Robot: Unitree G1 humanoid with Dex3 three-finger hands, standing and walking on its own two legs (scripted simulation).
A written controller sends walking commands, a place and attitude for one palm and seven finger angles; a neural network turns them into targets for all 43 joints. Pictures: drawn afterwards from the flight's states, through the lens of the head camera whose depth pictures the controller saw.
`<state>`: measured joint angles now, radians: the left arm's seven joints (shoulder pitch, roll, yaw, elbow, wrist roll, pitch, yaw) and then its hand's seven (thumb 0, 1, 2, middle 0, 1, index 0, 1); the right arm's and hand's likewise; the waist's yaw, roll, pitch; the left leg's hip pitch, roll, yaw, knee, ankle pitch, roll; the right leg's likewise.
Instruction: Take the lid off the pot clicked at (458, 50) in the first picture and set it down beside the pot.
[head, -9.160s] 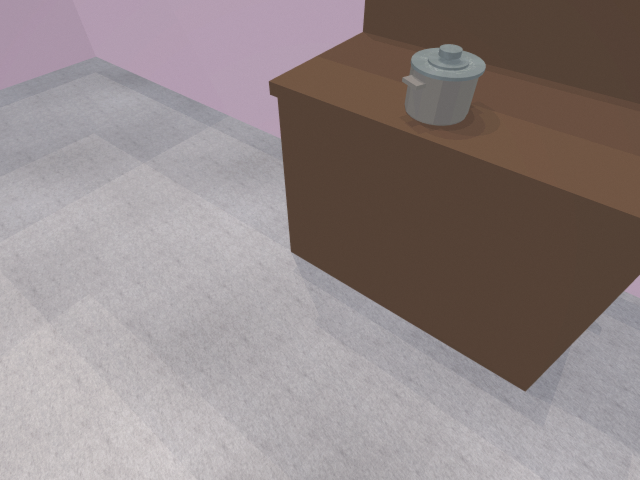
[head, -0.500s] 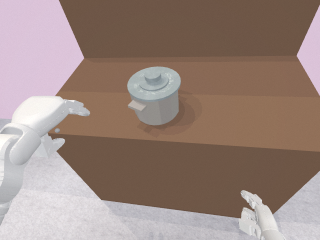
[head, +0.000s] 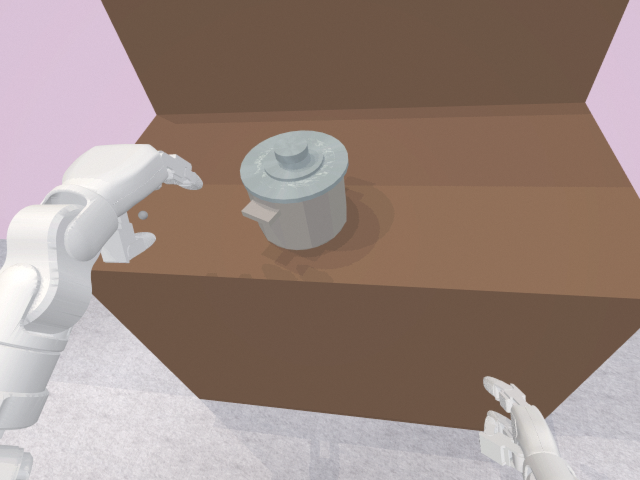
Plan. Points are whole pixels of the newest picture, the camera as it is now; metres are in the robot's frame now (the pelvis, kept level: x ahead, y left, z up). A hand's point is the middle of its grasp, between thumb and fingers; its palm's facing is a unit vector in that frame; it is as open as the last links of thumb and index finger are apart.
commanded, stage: move the open hand above the knob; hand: left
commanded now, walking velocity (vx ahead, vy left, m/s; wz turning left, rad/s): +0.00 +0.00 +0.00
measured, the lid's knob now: (291, 149) +0.54 +0.10 +0.13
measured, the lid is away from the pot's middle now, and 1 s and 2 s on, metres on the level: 0.00 0.00 0.00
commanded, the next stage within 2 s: none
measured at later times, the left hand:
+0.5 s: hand (206, 175) +0.40 +0.17 +0.20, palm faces -0.14 -0.03 -0.99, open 10.1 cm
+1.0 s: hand (248, 144) +0.46 +0.13 +0.20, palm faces -0.17 -0.04 -0.98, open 10.1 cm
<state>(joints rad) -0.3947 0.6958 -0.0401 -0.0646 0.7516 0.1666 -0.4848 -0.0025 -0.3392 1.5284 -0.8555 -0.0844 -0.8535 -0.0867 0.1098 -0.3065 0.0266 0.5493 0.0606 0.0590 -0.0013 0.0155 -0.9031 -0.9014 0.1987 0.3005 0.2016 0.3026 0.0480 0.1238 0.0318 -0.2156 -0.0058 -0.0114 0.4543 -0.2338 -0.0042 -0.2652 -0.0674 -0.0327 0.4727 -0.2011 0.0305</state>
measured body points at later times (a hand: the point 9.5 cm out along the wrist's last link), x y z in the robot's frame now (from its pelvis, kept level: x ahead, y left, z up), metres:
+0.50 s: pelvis +0.02 +0.00 +0.00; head +0.04 -0.06 +0.45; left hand +0.40 +0.17 +0.25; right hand +0.21 -0.23 -0.11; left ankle +0.01 +0.13 -0.74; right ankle +0.03 -0.14 -0.74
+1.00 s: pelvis +0.02 +0.00 +0.00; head +0.04 -0.05 +0.45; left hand +0.46 +0.13 +0.26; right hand +0.18 -0.24 -0.12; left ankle +0.01 +0.13 -0.74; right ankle +0.03 -0.14 -0.74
